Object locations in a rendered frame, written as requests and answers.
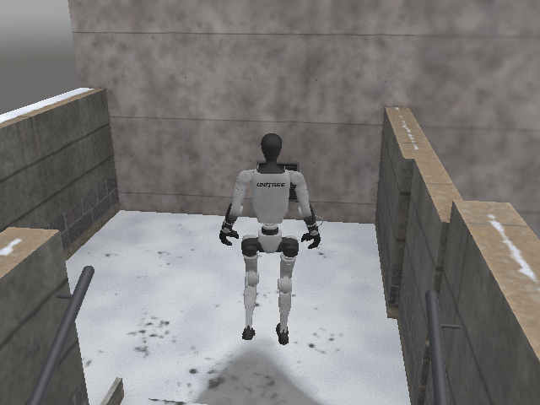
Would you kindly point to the humanoid robot torso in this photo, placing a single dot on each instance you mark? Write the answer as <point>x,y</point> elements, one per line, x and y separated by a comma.
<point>270,201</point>

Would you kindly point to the robot right upper arm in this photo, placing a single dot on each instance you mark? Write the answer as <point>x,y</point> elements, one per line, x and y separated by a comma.
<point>301,192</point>

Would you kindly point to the right robot hand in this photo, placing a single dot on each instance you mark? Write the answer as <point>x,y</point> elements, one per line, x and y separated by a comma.
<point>316,238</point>

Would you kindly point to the left robot forearm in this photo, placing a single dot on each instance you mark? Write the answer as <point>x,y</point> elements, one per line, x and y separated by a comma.
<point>228,221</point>

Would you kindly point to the left robot hand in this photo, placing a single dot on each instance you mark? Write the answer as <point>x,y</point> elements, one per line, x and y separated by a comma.
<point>223,235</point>

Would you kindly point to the right robot forearm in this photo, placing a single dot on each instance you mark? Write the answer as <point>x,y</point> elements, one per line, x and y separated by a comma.
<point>311,223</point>

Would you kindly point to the right robot foot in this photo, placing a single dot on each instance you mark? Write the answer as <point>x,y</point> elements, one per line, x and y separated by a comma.
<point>282,337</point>

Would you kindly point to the robot left upper arm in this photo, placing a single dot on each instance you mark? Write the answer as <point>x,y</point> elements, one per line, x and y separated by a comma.
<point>239,192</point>

